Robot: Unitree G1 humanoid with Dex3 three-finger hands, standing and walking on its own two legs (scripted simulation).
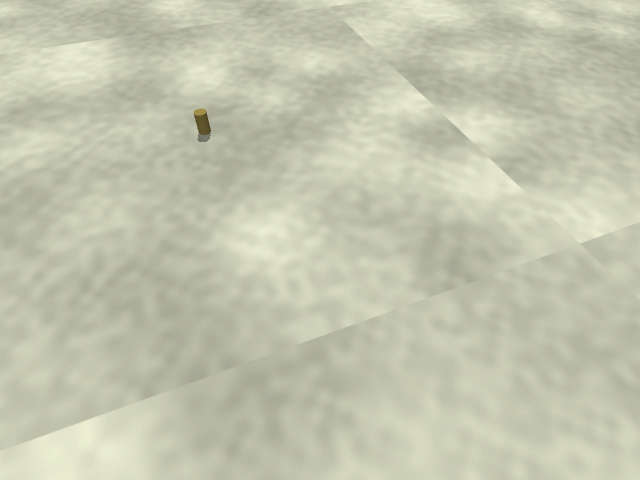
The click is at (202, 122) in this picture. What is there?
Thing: squat round
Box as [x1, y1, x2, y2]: [194, 109, 210, 134]
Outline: 197,109 194,111 194,116 199,133 206,134 210,131 206,112 204,109
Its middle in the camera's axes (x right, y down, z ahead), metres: -0.61 -0.63 +2.08
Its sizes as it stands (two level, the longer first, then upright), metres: 0.065 0.065 0.120
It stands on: the floor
